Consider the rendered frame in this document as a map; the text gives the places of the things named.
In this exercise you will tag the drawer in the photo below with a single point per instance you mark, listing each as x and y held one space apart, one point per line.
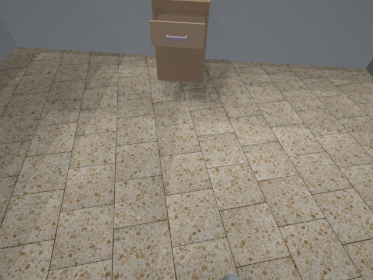
193 27

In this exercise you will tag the handle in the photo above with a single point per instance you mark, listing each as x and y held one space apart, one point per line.
176 38

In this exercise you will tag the cabinet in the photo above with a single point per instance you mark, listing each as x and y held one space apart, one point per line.
181 64

